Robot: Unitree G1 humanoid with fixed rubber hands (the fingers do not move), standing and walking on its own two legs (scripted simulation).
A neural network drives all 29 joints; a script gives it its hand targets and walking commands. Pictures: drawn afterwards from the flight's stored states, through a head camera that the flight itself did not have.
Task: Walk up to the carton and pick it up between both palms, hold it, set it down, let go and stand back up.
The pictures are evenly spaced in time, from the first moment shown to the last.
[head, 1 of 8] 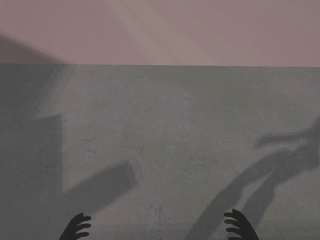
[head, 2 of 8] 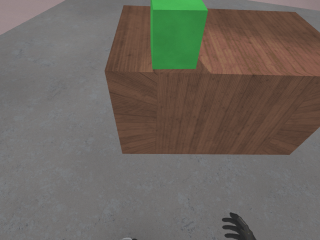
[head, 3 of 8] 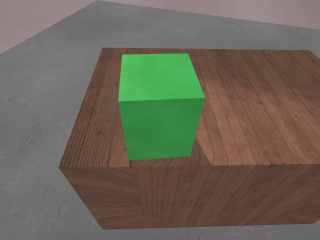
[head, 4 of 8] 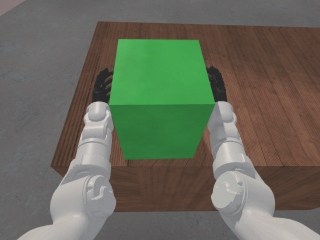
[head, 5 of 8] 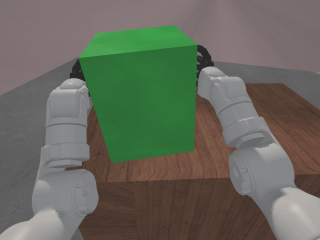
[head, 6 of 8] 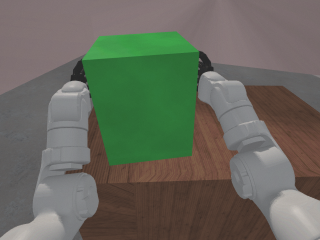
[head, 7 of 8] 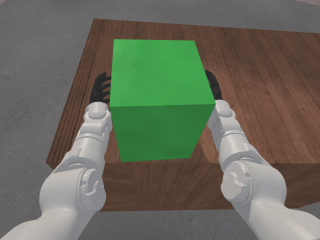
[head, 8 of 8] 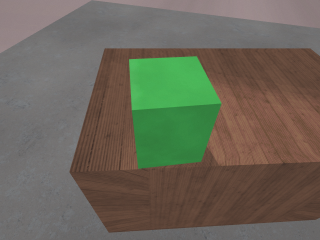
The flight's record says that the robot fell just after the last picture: no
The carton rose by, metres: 0.22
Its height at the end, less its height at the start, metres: +0.00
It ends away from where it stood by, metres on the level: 0.02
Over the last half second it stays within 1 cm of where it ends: yes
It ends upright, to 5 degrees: yes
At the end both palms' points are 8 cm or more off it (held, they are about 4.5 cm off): yes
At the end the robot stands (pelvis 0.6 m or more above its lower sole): yes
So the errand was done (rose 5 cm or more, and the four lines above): yes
